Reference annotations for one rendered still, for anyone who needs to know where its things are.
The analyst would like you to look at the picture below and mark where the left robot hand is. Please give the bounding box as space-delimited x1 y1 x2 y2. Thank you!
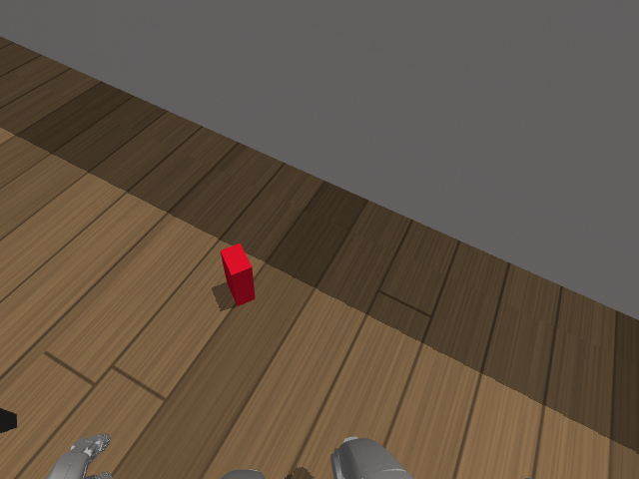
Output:
46 434 113 479

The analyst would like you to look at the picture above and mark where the carton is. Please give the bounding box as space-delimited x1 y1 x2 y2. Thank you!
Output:
220 243 256 306

